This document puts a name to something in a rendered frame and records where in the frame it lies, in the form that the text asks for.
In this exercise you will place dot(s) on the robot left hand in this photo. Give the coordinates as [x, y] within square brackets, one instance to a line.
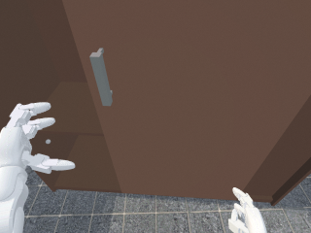
[15, 136]

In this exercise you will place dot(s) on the left robot forearm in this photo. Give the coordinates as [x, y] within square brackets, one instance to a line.
[13, 194]

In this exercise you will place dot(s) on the robot right hand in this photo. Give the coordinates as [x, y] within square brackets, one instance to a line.
[252, 221]

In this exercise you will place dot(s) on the handle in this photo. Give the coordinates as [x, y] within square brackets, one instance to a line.
[100, 74]

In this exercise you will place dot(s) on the wardrobe door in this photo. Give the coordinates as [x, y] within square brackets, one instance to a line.
[291, 151]
[202, 89]

